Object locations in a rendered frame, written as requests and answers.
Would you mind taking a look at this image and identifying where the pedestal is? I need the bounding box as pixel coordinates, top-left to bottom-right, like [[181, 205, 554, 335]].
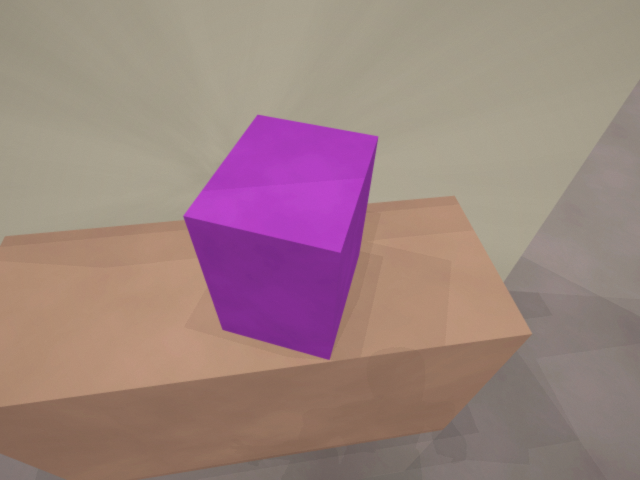
[[0, 196, 532, 480]]

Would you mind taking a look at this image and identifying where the carton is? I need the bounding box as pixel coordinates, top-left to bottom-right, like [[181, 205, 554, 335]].
[[183, 115, 378, 360]]

